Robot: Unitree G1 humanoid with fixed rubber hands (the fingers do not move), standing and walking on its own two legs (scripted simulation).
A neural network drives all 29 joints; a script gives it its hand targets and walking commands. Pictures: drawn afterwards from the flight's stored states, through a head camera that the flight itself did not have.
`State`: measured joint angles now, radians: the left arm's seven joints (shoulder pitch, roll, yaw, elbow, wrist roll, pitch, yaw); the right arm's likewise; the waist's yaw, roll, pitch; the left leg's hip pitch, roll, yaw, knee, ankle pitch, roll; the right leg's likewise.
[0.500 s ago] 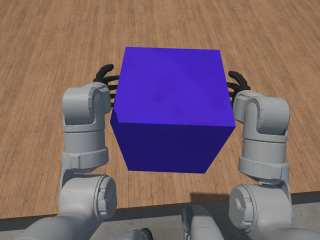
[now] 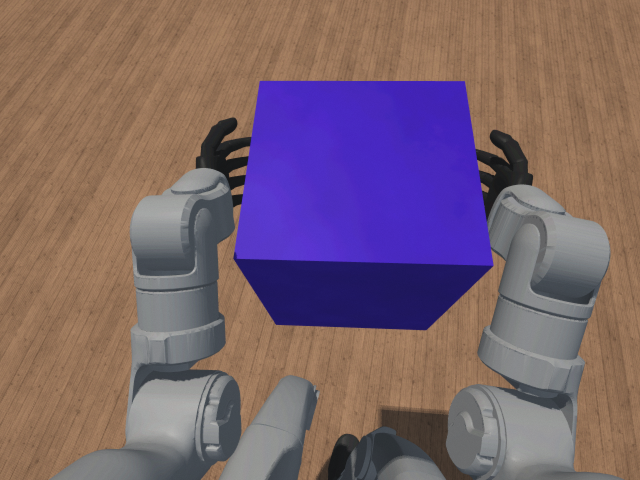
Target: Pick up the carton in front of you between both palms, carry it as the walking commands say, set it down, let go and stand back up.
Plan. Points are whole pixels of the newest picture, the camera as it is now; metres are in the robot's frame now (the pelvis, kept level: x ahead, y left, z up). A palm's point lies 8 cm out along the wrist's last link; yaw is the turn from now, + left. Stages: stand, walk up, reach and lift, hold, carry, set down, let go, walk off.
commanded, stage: carry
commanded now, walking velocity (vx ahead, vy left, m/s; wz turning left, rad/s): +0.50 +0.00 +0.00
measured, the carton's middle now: (354, 223) +0.39 +0.05 +0.04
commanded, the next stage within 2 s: none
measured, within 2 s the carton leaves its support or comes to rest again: neither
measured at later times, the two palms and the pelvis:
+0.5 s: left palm out of the picture +0.74 +0.13 +0.22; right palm out of the picture +0.69 -0.16 +0.22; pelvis +0.34 +0.03 +0.04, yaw -3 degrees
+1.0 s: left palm out of the picture +0.94 +0.12 +0.12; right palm out of the picture +0.94 -0.18 +0.11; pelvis +0.66 -0.03 +0.05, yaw -1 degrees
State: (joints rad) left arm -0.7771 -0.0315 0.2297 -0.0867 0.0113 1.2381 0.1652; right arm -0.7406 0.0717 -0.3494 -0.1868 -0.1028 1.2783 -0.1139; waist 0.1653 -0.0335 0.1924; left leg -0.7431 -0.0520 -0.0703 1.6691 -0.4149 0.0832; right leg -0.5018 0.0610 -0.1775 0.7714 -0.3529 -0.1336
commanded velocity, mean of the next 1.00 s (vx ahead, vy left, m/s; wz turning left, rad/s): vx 0.50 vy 0.00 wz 0.00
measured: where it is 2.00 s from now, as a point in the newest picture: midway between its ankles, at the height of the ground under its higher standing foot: (392, 129)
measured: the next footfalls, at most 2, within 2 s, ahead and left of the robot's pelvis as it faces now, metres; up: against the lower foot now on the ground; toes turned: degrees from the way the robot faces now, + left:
left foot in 0.24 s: +0.38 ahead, +0.08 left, +0.00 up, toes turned +4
right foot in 0.76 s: +0.66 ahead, -0.13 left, +0.00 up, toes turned -13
